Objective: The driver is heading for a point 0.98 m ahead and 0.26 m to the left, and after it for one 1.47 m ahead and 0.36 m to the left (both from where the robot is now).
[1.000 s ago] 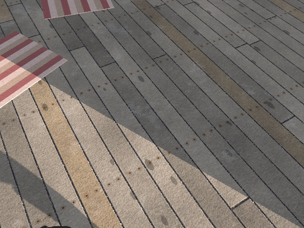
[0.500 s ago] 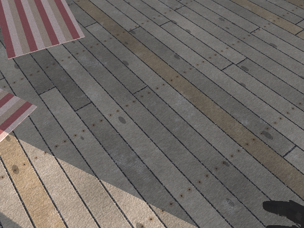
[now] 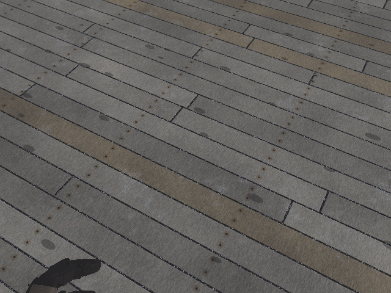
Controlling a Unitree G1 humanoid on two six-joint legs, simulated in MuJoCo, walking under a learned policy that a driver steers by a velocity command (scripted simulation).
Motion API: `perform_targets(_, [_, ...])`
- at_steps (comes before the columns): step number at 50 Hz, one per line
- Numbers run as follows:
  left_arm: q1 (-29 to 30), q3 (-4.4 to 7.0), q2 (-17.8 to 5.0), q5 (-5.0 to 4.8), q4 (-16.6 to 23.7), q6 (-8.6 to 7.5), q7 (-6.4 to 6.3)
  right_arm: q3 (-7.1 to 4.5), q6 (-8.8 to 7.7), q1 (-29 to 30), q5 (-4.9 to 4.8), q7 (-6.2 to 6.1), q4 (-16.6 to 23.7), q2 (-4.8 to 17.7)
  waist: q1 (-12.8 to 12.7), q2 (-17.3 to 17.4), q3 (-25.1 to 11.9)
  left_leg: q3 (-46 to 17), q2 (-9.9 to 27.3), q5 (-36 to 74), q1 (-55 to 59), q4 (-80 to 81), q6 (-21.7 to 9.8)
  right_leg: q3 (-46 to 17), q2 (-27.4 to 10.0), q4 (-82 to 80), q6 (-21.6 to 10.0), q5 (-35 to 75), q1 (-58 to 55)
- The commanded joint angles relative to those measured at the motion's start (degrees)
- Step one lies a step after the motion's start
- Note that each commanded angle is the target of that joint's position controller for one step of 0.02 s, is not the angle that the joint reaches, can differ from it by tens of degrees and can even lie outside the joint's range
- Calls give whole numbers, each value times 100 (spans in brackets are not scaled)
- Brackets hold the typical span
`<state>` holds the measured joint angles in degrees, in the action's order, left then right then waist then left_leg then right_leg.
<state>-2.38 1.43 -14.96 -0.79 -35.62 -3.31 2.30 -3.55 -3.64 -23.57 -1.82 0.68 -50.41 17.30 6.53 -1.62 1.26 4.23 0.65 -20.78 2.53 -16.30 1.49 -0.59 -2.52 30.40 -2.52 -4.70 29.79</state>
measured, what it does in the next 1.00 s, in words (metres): walks ahead, turning left: right foot, then left foot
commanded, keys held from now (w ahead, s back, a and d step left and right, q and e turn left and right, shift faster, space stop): w+q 0.84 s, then w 0.16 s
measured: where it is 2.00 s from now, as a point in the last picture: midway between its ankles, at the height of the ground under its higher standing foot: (109, 204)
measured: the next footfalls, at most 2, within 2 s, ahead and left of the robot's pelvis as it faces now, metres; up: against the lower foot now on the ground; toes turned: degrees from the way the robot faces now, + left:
right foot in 0.02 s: +0.17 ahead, -0.12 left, +0.00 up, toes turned -1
left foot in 0.54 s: +0.42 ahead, +0.17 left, +0.00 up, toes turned +19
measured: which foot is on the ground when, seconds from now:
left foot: down 0.00-0.04, up 0.06-0.52, down 0.54-1.00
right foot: up 0.00-0.00, down 0.02-0.56, up 0.58-1.00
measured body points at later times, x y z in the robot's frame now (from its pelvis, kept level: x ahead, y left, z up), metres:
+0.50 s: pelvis +0.26 +0.01 +0.00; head +0.29 +0.03 +0.44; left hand +0.22 +0.30 -0.13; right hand +0.51 -0.17 -0.09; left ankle +0.39 +0.16 -0.71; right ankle +0.14 -0.12 -0.73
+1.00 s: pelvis +0.53 +0.11 +0.00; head +0.55 +0.13 +0.45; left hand +0.62 +0.43 -0.08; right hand +0.72 -0.13 -0.10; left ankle +0.39 +0.15 -0.73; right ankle +0.74 +0.07 -0.71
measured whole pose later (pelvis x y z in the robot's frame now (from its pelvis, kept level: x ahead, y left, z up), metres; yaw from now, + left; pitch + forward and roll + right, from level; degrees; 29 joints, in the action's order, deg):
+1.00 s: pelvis +0.53 +0.11 +0.00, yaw +30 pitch +2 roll +1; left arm -2.0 2.4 -15.9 -0.1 -40.9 -6.2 1.8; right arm -4.1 -2.3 -20.5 -1.0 -0.8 -43.3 16.7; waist 4.6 -2.3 0.9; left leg -9.7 -5.8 -21.3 -2.7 -22.8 -3.6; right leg -3.1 -1.1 28.4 1.4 1.7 30.3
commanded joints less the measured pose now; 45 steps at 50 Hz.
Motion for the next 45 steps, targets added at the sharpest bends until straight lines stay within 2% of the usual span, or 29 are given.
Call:
perform_targets(1, [-1450,483,-1098,62,-14,-92,-93,-124,-17,307,10,-49,303,887,-1280,514,-872,-486,928,3953,-1105,-1717,-682,42,53,-256,-379,124,-2784])
perform_targets(2, [-2308,620,-1693,213,-91,-47,-183,69,-96,40,153,-24,532,339,-1429,-533,-1894,-162,312,1847,-3068,-3922,-285,-1942,-1553,-133,-1032,-38,-5030])
perform_targets(3, [-2451,579,-1570,143,-155,-7,-188,139,-178,-191,91,-25,475,188,-1372,-1332,-2526,-768,-192,-1256,-4068,-5217,-180,-3775,-2257,-941,-1498,-810,-5400])
perform_targets(4, [-2213,450,-1175,110,-168,-15,-174,-48,-204,173,-65,-11,508,781,-1424,-752,-1709,-1129,105,-1083,-4566,-5705,-222,-3252,-2044,-1129,-1271,-1285,-4733])
perform_targets(5, [-1864,381,-979,75,-180,-34,-171,-66,-202,529,-110,-7,627,795,-1265,-650,-1032,-966,355,-614,-4698,-5618,-261,-2449,-1809,-1274,-1085,-1249,-4011])
perform_targets(6, [-1491,325,-789,84,-208,-71,-145,-67,-165,688,-44,-29,641,712,-1073,-445,-603,-895,533,-186,-4539,-5330,-236,-1913,-1562,-1524,-980,-1020,-3300])
perform_targets(7, [-1212,283,-607,104,-216,-132,-127,-103,-86,644,18,-54,603,663,-874,-549,-362,-938,679,142,-4258,-5088,-213,-1468,-1372,-1753,-893,-709,-2784])
perform_targets(8, [-1038,287,-562,135,-248,-187,-113,-93,3,471,15,-58,539,532,-712,-619,-264,-959,739,370,-3913,-5025,-170,-1154,-1289,-1963,-864,-482,-2389])
perform_targets(9, [-955,303,-530,147,-302,-248,-109,-74,77,392,9,-63,496,383,-627,-532,-205,-949,739,504,-3775,-4996,-130,-905,-1270,-2120,-892,-199,-2169])
perform_targets(11, [-905,348,-596,176,-428,-328,-134,-76,168,521,18,-82,561,280,-548,-348,-31,-1032,741,873,-3929,-4787,-59,-436,-1280,-2306,-914,302,-2035])
perform_targets(13, [-990,385,-661,200,-567,-344,-183,-77,184,782,44,-71,663,245,-583,-219,78,-1109,725,1406,-4182,-4280,-25,-34,-1252,-2354,-892,634,-2176])
perform_targets(17, [-1121,446,-864,151,-738,-297,-270,1,133,1485,74,85,882,100,-810,-93,278,-716,631,2413,-3993,-2914,-107,695,-1151,-2441,-733,770,-2321])
perform_targets(20, [-1415,507,-1014,69,-923,-207,-298,34,139,2021,72,185,1143,86,-1006,5,463,-521,596,2340,-4138,-2335,-259,901,-1335,-2349,-679,840,-2849])
perform_targets(22, [-1522,546,-1092,1,-1021,-118,-302,21,149,2225,70,245,1306,147,-1031,-16,504,-380,534,1972,-4239,-2114,-402,1007,-1447,-2112,-601,1169,-3297])
perform_targets(23, [-1523,565,-1146,-25,-1048,-71,-308,2,155,2248,73,271,1371,190,-988,-55,467,-260,445,1712,-4152,-2041,-490,1080,-1477,-1898,-546,1672,-3464])
perform_targets(25, [-1434,611,-1320,-60,-1037,18,-342,-103,186,1949,75,289,1412,376,-726,-258,103,108,63,1108,-3460,-2054,-714,1241,-1451,-1066,-407,3620,-3641])
perform_targets(26, [-1359,617,-1366,-76,-1020,74,-360,-217,201,1367,57,275,1301,558,-374,-284,-246,266,-203,959,-2685,-1980,-864,1349,-1349,-189,-308,4327,-3537])
perform_targets(27, [-1314,574,-1292,-83,-991,95,-378,-412,220,432,40,203,1057,884,118,-139,-741,228,-456,1245,-1269,-1646,-1082,1484,-1100,1089,-101,4099,-2949])
perform_targets(28, [-1504,431,-923,112,-868,39,-381,-594,287,-276,10,67,916,1464,248,845,-1242,-1379,506,1459,400,-1514,-1473,1496,-744,2989,202,1453,-1386])
perform_targets(29, [-1812,226,-317,156,-564,-143,-306,-593,216,130,-3,78,1116,1803,-390,1887,-1910,-4787,1731,88,1892,-478,-2648,507,557,4850,515,-2854,857])
perform_targets(30, [-1171,322,-879,-51,-515,-355,-221,-433,134,66,37,132,1207,1267,47,959,-2016,-4984,1820,-239,1878,72,-2431,-523,283,5072,355,-2738,1433])
perform_targets(31, [-764,342,-968,-209,-364,-457,-185,-361,55,200,83,134,1174,1010,12,746,-1272,-4177,1652,70,1290,66,-2191,-459,59,4832,200,-2275,1688])
perform_targets(32, [-732,322,-873,-121,-394,-498,-227,-315,10,537,81,135,1193,878,-279,209,-747,-3502,1393,741,416,46,-1993,-448,-203,4278,163,-1835,1463])
perform_targets(33, [-755,367,-931,43,-458,-477,-268,-257,-6,867,98,106,1257,667,-477,223,-555,-3001,1188,1363,-214,75,-1876,-457,-374,3765,196,-1582,1078])
perform_targets(34, [-865,391,-944,92,-492,-412,-259,-219,-6,1045,164,73,1361,598,-641,360,-458,-2766,1045,1777,-659,187,-1849,-482,-449,3575,235,-1403,720])
perform_targets(37, [-871,366,-755,168,-467,-247,-259,-255,-33,999,137,-14,1374,726,-741,330,-335,-2303,870,2569,-1267,383,-1900,-324,-382,2868,497,-1042,490])
perform_targets(39, [-448,314,-632,175,-331,-211,-268,-291,-21,841,113,-92,1315,851,-625,345,-168,-2038,705,2610,-1463,415,-1788,-265,-278,2067,650,-391,573])
perform_targets(42, [174,237,-476,136,-183,-246,-214,-301,35,645,76,-155,1242,868,-375,547,-70,-1808,412,2003,-1696,329,-1492,-228,-3,741,701,714,175])
perform_targets(45, [499,220,-520,56,-112,-316,-115,-279,50,352,61,-161,1075,815,-187,641,-48,-1944,580,1606,-1519,226,-1398,-229,85,156,630,1237,-112])
Keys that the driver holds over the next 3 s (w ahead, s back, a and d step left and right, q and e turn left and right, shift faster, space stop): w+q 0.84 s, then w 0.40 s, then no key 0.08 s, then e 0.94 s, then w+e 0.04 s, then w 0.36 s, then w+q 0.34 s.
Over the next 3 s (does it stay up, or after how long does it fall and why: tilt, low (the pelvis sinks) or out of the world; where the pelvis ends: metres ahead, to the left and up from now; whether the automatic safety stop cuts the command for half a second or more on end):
stays up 1.06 0.19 0.01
